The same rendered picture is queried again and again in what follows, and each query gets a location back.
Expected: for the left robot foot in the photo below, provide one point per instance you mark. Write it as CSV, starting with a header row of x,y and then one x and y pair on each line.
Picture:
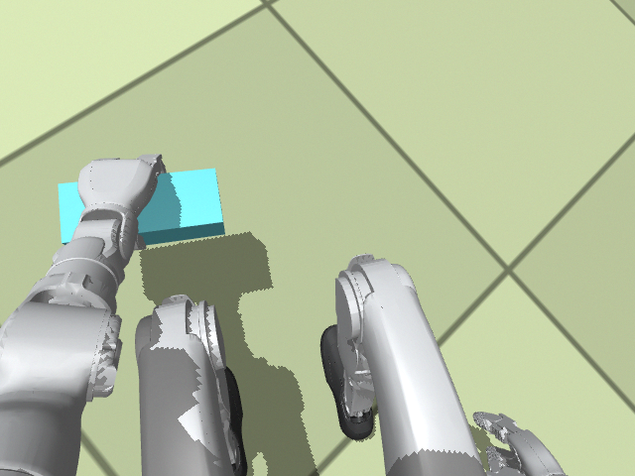
x,y
236,415

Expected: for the right robot hand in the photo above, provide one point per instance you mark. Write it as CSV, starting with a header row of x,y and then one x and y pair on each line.
x,y
528,455

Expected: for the carton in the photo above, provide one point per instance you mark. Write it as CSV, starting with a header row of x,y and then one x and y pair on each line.
x,y
185,205

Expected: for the left robot arm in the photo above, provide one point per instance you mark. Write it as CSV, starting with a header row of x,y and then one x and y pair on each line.
x,y
60,348

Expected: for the right robot foot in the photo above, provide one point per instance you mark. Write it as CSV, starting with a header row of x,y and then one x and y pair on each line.
x,y
352,426

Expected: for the left robot hand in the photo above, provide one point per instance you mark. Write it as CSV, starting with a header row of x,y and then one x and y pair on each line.
x,y
128,183

